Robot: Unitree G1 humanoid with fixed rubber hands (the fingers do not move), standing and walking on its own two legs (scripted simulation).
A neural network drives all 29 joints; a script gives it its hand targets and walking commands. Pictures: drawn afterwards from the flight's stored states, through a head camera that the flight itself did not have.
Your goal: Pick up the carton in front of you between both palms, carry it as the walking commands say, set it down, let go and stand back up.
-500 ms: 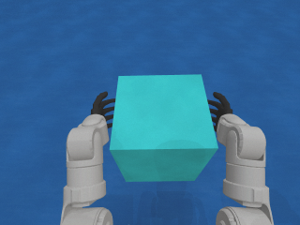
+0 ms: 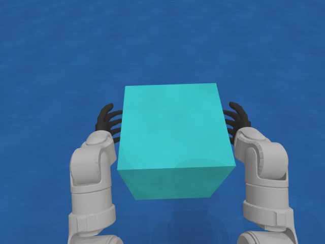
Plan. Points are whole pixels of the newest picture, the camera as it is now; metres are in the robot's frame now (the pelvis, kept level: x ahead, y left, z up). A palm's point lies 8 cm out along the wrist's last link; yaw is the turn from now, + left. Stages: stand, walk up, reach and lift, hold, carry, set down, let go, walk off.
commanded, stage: carry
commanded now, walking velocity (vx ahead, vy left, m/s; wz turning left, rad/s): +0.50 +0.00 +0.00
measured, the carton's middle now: (171, 147) +0.35 -0.01 +0.06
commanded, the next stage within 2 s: none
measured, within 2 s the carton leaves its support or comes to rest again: neither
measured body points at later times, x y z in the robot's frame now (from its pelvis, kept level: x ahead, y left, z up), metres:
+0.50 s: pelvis +0.35 -0.01 -0.02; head +0.36 -0.01 +0.43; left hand +0.70 +0.12 +0.09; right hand +0.67 -0.18 +0.09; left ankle +0.46 +0.03 -0.73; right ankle +0.12 -0.05 -0.67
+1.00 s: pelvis +0.70 -0.06 -0.01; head +0.70 -0.06 +0.44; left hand +0.97 +0.09 +0.08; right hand +0.96 -0.22 +0.07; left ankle +0.48 +0.03 -0.69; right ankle +0.81 -0.16 -0.73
